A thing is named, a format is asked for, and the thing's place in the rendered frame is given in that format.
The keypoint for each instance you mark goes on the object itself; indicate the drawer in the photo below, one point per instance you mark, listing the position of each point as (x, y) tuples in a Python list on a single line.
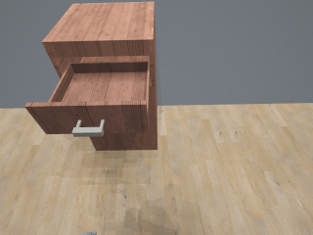
[(117, 92)]

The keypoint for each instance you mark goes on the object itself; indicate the cabinet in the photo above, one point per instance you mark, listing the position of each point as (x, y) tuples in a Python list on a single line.
[(109, 32)]

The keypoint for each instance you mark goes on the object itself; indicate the handle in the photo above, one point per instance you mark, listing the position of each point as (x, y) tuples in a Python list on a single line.
[(88, 131)]

